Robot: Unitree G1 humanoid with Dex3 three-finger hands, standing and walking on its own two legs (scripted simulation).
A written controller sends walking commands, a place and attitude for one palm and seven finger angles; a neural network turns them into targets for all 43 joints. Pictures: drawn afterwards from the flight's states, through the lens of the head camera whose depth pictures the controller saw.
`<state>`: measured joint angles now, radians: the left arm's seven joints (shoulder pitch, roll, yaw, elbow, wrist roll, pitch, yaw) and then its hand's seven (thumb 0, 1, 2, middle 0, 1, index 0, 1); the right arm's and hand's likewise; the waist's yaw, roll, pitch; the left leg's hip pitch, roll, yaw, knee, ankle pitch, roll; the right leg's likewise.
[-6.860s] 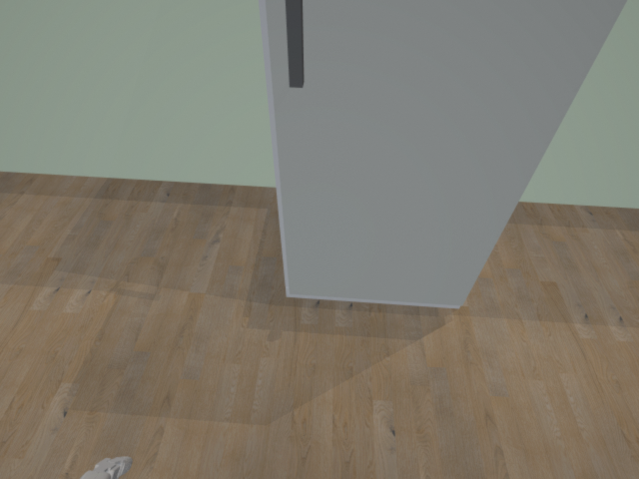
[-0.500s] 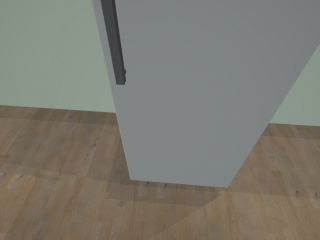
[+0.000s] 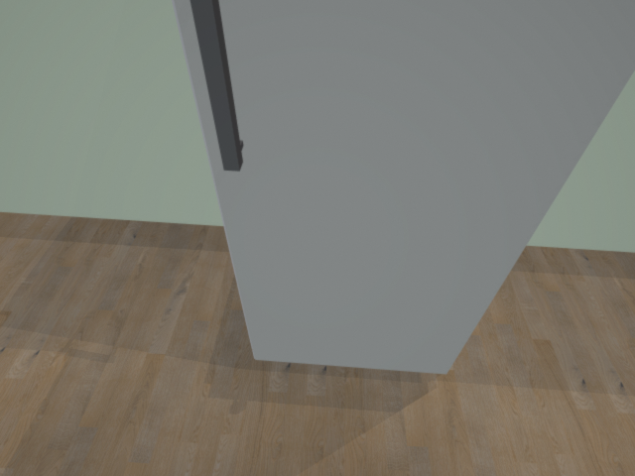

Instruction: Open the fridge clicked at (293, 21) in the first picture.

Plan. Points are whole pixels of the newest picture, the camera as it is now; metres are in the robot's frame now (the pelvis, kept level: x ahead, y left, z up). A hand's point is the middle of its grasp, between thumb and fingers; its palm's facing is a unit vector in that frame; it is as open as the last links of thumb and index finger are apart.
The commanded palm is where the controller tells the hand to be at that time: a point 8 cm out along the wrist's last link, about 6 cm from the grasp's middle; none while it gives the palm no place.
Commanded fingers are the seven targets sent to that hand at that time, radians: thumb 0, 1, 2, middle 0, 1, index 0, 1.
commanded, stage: look again from close up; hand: left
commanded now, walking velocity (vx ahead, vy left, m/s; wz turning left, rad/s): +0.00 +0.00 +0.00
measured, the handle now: (222, 70) +0.55 +0.17 +0.25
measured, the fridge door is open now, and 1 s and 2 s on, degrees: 0 0 0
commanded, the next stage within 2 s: shuffle to correct the standing spot in 1.82 s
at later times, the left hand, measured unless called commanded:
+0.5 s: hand out of the picture +0.06 +0.24 -0.16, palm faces -0.02 -0.95 -0.31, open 7.4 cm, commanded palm none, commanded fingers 0.00 0.90 0.90 -0.20 -0.30 -0.20 -0.30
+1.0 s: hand out of the picture +0.07 +0.25 -0.16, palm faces -0.02 -0.95 -0.32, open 7.4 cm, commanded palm none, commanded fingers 0.00 0.90 0.90 -0.20 -0.30 -0.20 -0.30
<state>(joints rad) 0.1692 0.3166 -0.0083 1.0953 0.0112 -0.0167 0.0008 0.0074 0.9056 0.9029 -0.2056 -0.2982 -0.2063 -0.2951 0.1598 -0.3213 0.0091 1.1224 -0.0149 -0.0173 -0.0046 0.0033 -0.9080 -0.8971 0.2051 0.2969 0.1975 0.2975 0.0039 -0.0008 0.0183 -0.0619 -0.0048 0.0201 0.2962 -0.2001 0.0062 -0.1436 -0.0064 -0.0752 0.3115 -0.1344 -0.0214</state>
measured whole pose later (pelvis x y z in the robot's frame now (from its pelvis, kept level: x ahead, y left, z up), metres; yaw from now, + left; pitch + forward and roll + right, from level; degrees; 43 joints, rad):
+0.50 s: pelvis +0.00 +0.00 +0.00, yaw +0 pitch -2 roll +0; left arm 0.17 0.32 -0.01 1.10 0.01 -0.02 0.00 0.01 0.91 0.90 -0.21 -0.30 -0.21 -0.30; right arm 0.17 -0.32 0.01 1.13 -0.01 -0.02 0.00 0.00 -0.91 -0.90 0.21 0.30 0.20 0.30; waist 0.00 0.00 0.02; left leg -0.06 0.00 0.02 0.29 -0.20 0.01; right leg -0.15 -0.01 -0.07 0.31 -0.13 -0.02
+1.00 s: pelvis +0.01 +0.00 +0.00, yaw +0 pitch -1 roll +0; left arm 0.16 0.33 -0.01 1.10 0.01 -0.02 0.00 0.01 0.91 0.90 -0.21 -0.30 -0.21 -0.30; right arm 0.15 -0.32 0.01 1.12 -0.01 -0.02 -0.01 0.00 -0.91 -0.90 0.21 0.30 0.20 0.30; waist 0.01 0.00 0.02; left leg -0.06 -0.01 0.02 0.28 -0.20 0.01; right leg -0.14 -0.01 -0.07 0.30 -0.14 -0.01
